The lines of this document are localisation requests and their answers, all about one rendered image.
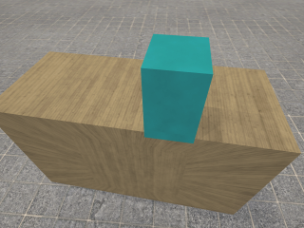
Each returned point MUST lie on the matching carton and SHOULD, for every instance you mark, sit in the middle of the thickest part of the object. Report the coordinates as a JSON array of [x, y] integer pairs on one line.
[[176, 74]]

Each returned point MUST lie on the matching pedestal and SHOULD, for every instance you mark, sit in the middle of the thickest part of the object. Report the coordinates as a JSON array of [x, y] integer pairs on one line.
[[79, 118]]

